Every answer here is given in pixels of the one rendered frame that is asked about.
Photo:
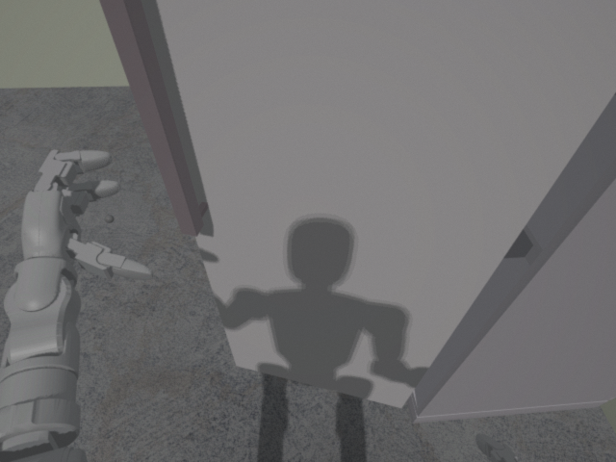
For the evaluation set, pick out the left robot forearm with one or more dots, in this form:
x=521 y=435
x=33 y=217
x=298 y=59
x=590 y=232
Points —
x=40 y=363

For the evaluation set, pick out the fridge door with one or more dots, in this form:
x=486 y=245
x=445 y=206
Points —
x=368 y=163

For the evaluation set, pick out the left robot hand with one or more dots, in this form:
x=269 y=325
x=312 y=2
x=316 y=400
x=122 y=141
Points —
x=50 y=212

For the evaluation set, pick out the handle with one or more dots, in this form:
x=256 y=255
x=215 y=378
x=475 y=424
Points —
x=134 y=45

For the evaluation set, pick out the right robot hand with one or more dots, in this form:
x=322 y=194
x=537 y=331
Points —
x=495 y=451

